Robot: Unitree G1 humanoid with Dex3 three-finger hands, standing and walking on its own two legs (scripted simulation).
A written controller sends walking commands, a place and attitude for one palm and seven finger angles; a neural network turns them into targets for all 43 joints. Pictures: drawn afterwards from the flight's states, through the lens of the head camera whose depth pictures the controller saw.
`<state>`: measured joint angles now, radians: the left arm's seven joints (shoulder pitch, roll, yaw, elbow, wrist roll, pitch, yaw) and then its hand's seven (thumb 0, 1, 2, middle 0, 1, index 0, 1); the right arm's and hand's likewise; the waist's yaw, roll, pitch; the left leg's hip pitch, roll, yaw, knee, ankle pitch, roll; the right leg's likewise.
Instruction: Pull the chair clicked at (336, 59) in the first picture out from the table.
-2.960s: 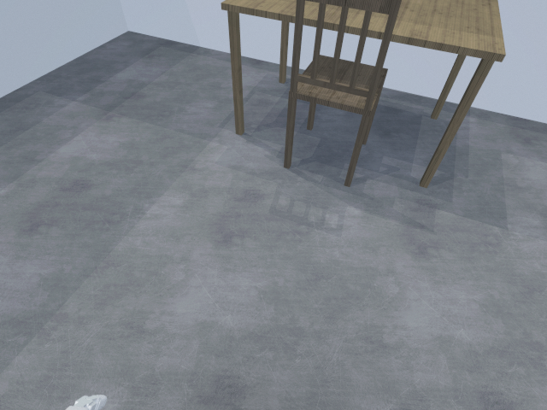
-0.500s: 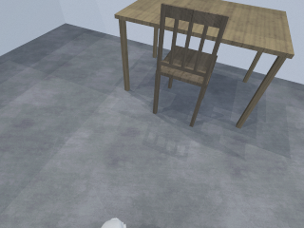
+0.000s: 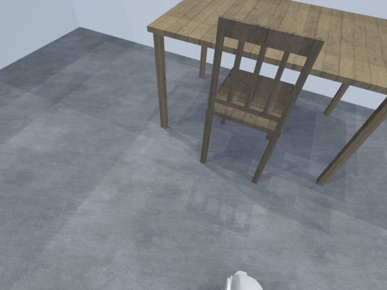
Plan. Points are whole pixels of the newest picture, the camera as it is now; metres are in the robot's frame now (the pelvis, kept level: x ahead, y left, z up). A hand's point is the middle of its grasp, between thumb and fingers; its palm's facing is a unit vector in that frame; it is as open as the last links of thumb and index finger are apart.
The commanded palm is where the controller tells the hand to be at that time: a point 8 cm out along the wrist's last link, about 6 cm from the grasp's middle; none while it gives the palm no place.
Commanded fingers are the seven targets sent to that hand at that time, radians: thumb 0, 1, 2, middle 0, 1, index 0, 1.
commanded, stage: walk to a spot facing it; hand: left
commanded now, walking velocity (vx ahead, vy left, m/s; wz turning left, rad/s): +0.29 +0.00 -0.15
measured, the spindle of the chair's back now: (254, 79) +0.92 -0.20 -0.08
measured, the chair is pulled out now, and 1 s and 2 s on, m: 0.00 0.00 0.00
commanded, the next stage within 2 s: turn to face it in 0.06 s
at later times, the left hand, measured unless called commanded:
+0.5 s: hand (144, 253) +0.23 +0.14 -0.18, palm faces -0.06 -0.98 -0.20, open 7.3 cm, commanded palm none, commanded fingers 0.00 0.90 0.90 -0.20 -0.30 -0.20 -0.30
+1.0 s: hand (154, 213) +0.34 +0.13 -0.17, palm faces -0.31 -0.92 -0.24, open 7.4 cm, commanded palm none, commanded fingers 0.00 0.90 0.90 -0.20 -0.30 -0.20 -0.30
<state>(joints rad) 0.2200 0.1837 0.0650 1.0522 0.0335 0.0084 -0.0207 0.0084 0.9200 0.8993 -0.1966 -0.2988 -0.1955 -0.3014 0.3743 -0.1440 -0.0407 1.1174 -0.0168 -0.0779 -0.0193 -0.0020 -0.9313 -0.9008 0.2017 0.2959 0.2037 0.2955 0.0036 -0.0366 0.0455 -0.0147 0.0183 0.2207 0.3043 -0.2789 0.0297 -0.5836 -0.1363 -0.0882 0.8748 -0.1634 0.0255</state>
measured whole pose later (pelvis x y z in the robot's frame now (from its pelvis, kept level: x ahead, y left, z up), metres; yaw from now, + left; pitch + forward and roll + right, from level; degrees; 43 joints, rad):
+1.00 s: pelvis +0.21 -0.04 -0.01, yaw -20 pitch +0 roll +0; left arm 0.18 0.21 0.07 0.98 0.02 0.05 0.00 0.01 0.91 0.90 -0.20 -0.30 -0.20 -0.30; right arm 0.25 -0.18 -0.04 1.02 -0.03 0.01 -0.02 0.01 -0.91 -0.90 0.20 0.30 0.21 0.30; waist -0.02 0.01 0.06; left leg -0.24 0.11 0.24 0.54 -0.29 0.00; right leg -0.25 -0.03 -0.08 0.59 -0.37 0.02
